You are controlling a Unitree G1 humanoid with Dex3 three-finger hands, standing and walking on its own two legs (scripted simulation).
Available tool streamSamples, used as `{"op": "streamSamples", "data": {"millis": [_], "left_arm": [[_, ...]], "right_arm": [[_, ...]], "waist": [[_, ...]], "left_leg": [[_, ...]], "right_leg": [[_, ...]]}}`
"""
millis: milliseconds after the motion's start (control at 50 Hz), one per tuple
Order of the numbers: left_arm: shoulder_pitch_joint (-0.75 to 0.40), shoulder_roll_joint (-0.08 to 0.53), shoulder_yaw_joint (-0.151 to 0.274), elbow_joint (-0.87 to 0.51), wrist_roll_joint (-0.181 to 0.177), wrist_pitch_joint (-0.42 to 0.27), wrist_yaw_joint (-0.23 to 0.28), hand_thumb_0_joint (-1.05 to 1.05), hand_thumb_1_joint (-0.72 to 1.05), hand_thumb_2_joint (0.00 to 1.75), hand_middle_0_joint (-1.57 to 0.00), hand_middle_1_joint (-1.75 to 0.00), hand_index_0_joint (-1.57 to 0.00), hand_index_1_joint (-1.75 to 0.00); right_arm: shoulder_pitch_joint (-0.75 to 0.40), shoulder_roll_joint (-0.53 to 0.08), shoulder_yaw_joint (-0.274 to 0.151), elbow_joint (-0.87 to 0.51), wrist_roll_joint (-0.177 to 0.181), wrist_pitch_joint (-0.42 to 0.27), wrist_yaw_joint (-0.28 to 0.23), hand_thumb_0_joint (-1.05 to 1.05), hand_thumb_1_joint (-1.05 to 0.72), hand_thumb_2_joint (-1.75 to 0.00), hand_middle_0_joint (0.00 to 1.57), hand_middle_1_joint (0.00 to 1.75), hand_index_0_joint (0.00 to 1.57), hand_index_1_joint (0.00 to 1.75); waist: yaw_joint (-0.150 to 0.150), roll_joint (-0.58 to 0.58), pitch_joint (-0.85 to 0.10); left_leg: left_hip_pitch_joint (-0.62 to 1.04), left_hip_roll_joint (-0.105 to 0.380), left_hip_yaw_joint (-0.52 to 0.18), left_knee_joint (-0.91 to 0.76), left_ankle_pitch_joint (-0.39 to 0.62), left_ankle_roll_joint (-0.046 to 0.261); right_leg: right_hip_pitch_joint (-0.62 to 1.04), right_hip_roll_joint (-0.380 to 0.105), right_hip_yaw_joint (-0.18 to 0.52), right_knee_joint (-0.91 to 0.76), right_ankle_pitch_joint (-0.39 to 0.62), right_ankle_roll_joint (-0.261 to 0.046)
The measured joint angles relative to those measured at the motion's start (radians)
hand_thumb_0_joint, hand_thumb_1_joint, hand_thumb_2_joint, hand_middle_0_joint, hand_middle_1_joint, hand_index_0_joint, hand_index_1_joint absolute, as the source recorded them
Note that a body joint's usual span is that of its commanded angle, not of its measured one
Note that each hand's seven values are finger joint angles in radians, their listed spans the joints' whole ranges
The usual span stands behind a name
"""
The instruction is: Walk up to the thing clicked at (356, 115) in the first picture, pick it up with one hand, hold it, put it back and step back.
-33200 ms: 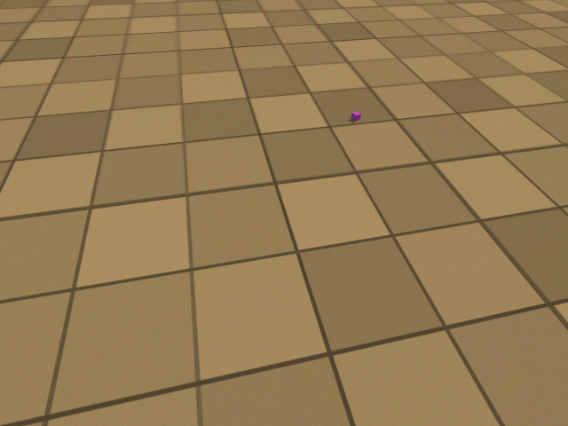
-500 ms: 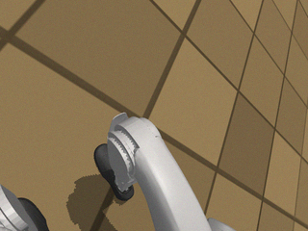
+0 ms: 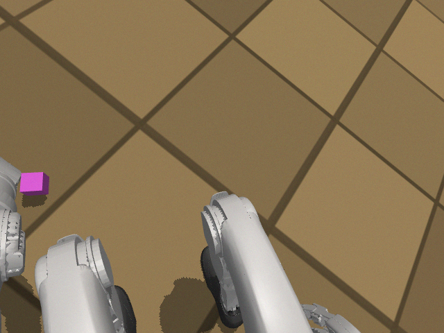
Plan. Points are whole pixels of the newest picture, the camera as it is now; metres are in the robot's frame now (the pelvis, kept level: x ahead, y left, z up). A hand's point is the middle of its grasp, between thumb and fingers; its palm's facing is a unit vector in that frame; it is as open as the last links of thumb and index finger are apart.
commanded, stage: withdraw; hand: left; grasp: from above
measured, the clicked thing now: (35, 184) +0.48 +0.29 -0.33
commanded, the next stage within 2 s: home in 0.32 s
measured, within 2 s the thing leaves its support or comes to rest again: neither
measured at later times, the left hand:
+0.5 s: hand (17, 177) +0.46 +0.28 -0.20, palm faces -0.47 -0.08 -0.88, open 13.9 cm
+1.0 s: hand out of the picture +0.32 +0.26 -0.01, palm faces -0.38 -0.56 -0.74, open 9.0 cm
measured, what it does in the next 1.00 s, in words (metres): rises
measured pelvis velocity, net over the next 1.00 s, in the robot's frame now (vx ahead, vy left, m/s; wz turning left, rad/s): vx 0.00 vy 0.00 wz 0.11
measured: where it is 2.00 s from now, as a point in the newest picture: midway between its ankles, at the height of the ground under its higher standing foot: (179, 324)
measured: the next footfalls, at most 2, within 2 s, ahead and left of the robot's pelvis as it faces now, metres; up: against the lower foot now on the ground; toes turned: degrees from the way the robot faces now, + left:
none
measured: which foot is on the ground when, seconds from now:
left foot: down 0.00-1.00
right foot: down 0.00-1.00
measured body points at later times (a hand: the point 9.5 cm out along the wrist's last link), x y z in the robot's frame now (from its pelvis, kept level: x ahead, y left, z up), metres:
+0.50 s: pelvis +0.00 +0.00 -0.02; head +0.26 +0.07 +0.34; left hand +0.48 +0.28 -0.15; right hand +0.05 -0.28 -0.12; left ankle +0.07 +0.13 -0.32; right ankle +0.12 -0.12 -0.32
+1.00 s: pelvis +0.00 +0.00 +0.11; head +0.17 +0.05 +0.52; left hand +0.34 +0.29 +0.03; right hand +0.19 -0.25 +0.00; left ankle +0.07 +0.13 -0.32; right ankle +0.12 -0.12 -0.32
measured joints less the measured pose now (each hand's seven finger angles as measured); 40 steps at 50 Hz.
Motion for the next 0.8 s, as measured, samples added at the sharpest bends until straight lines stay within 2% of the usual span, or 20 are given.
{"op": "streamSamples", "data": {"millis": [80,120,160,240,300,380,460,560,620,720,800], "left_arm": [[-0.009,-0.017,-0.055,0.028,0.045,-0.097,-0.135,0.00,-0.33,0.84,-0.22,-0.83,-0.24,-0.83],[-0.006,-0.022,-0.071,0.020,0.089,-0.164,-0.180,0.00,-0.36,0.86,-0.19,-0.87,-0.21,-0.86],[0.000,-0.026,-0.076,0.004,0.141,-0.238,-0.199,0.00,-0.39,0.89,-0.17,-0.90,-0.18,-0.90],[0.018,-0.015,-0.068,-0.009,0.252,-0.378,-0.184,0.00,-0.45,0.94,-0.13,-0.95,-0.14,-0.95],[0.022,0.008,-0.064,-0.002,0.316,-0.448,-0.161,0.00,-0.49,0.97,-0.12,-0.96,-0.12,-0.97],[0.033,0.037,-0.059,-0.025,0.359,-0.517,-0.141,0.00,-0.51,0.98,-0.10,-0.97,-0.11,-0.98],[0.090,0.050,-0.038,-0.135,0.385,-0.564,-0.142,0.00,-0.51,0.99,-0.09,-0.97,-0.10,-0.98],[0.187,0.039,-0.020,-0.309,0.389,-0.587,-0.153,0.00,-0.41,0.98,-0.15,-0.88,-0.16,-0.89],[0.241,0.026,-0.012,-0.402,0.368,-0.587,-0.177,0.00,-0.30,0.96,-0.19,-0.79,-0.19,-0.81],[0.325,-0.015,-0.028,-0.513,0.268,-0.557,-0.237,0.00,-0.10,0.91,-0.22,-0.66,-0.22,-0.68],[0.443,-0.058,-0.057,-0.610,0.151,-0.518,-0.307,0.00,0.09,0.89,-0.22,-0.56,-0.22,-0.58]], "right_arm": [[-0.022,0.009,-0.009,-0.012,-0.001,0.009,-0.053,0.00,-0.91,-0.89,0.20,0.30,0.20,0.29],[-0.027,0.013,-0.006,-0.022,-0.001,0.022,-0.082,0.00,-0.90,-0.89,0.20,0.30,0.20,0.29],[-0.025,0.016,-0.003,-0.034,0.000,0.038,-0.112,0.00,-0.90,-0.89,0.20,0.30,0.20,0.29],[-0.017,0.020,0.009,-0.051,0.000,0.079,-0.160,0.00,-0.91,-0.89,0.20,0.30,0.20,0.29],[-0.008,0.026,0.014,-0.062,-0.003,0.107,-0.187,0.00,-0.91,-0.90,0.20,0.30,0.20,0.29],[0.000,0.039,0.013,-0.069,-0.011,0.135,-0.209,0.00,-0.91,-0.90,0.20,0.30,0.20,0.29],[0.011,0.055,-0.003,-0.080,-0.017,0.167,-0.224,0.00,-0.91,-0.90,0.20,0.30,0.20,0.29],[0.025,0.067,-0.039,-0.105,-0.015,0.213,-0.242,0.00,-0.90,-0.89,0.20,0.30,0.20,0.29],[0.032,0.069,-0.065,-0.122,-0.009,0.237,-0.251,0.00,-0.90,-0.89,0.21,0.30,0.20,0.29],[0.036,0.062,-0.108,-0.140,0.016,0.271,-0.264,0.01,-0.89,-0.89,0.21,0.30,0.20,0.29],[0.029,0.054,-0.130,-0.160,0.045,0.293,-0.275,0.01,-0.90,-0.89,0.21,0.30,0.20,0.29]], "waist": [[0.012,-0.014,0.018],[0.014,-0.028,0.035],[0.018,-0.042,0.048],[0.019,-0.061,0.062],[0.015,-0.071,0.066],[0.013,-0.085,0.087],[0.019,-0.094,0.109],[0.042,-0.087,0.104],[0.061,-0.077,0.076],[0.104,-0.053,-0.007],[0.143,-0.033,-0.078]], "left_leg": [[0.025,-0.012,0.024,-0.020,0.025,0.003],[0.033,-0.019,0.029,-0.024,0.034,0.000],[0.034,-0.025,0.033,-0.024,0.040,-0.004],[0.019,-0.031,0.036,-0.011,0.038,-0.007],[-0.007,-0.034,0.033,0.008,0.033,-0.010],[-0.039,-0.037,0.024,0.034,0.030,-0.013],[-0.059,-0.040,0.018,0.051,0.027,-0.016],[-0.053,-0.040,0.022,0.040,0.021,-0.015],[-0.035,-0.037,0.027,0.016,0.016,-0.013],[0.021,-0.034,0.042,-0.051,0.010,-0.009],[0.098,-0.028,0.060,-0.133,0.008,-0.001]], "right_leg": [[0.021,-0.004,0.020,0.000,0.004,-0.005],[0.026,-0.002,0.025,0.003,0.007,-0.008],[0.027,-0.004,0.030,0.008,0.010,-0.009],[0.010,-0.009,0.033,0.028,0.003,-0.007],[-0.016,-0.010,0.032,0.047,-0.002,-0.005],[-0.045,-0.011,0.026,0.071,-0.005,-0.004],[-0.061,-0.011,0.022,0.085,-0.008,-0.005],[-0.056,-0.012,0.025,0.075,-0.016,-0.006],[-0.041,-0.013,0.027,0.054,-0.020,-0.007],[0.011,-0.016,0.036,-0.006,-0.029,-0.007],[0.082,-0.016,0.048,-0.082,-0.030,-0.004]]}}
